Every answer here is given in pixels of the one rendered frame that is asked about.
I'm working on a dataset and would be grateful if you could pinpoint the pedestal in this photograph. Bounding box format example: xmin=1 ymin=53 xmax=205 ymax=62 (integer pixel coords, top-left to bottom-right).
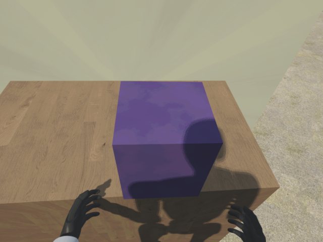
xmin=0 ymin=81 xmax=280 ymax=242

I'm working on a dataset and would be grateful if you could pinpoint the left robot hand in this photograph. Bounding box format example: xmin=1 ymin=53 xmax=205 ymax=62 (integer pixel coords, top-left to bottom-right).
xmin=60 ymin=190 xmax=101 ymax=239

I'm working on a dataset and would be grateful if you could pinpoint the right robot hand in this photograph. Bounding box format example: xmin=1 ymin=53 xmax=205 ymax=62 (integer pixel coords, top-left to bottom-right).
xmin=228 ymin=205 xmax=266 ymax=242

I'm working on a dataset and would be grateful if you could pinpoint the carton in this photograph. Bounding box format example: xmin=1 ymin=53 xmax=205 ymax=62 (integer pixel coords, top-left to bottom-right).
xmin=112 ymin=81 xmax=223 ymax=199

